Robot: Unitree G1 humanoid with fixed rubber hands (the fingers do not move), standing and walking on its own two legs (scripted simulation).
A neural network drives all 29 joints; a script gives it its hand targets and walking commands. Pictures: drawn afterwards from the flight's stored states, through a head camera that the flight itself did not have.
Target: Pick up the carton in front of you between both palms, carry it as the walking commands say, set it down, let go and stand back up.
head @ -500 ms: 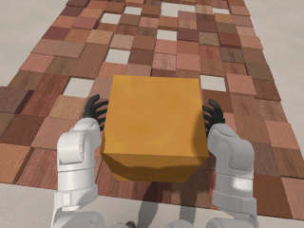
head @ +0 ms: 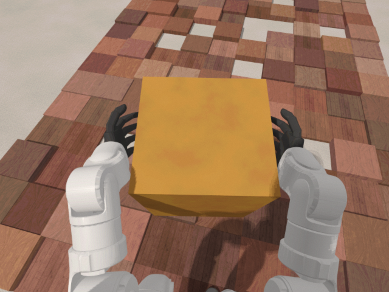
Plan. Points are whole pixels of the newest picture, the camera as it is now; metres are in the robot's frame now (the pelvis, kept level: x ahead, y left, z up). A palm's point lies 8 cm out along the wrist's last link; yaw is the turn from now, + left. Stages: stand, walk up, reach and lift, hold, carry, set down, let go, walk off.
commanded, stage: carry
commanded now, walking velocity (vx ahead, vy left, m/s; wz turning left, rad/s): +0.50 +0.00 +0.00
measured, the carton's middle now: (201, 158) +0.36 +0.02 +0.06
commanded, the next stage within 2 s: none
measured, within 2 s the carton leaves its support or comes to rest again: neither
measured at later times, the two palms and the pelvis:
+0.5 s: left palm (156, 39) +0.69 +0.15 +0.11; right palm (273, 50) +0.65 -0.15 +0.12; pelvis +0.33 +0.04 +0.00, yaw -2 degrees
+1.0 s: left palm out of the picture +0.98 +0.14 +0.13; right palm out of the picture +0.99 -0.16 +0.13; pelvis +0.66 -0.02 +0.03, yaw +0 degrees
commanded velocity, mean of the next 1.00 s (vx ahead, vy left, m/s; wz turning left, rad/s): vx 0.50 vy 0.00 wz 0.00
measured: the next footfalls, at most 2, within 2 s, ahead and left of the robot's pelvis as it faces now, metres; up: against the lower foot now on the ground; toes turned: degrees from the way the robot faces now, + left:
left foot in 0.28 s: +0.35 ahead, +0.12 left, +0.00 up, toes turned +5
right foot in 0.70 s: +0.66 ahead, -0.08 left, +0.02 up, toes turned -7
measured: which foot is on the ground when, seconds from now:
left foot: up 0.00-0.26, down 0.28-0.70, up 0.72-1.00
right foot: down 0.00-0.34, up 0.36-0.68, down 0.70-1.00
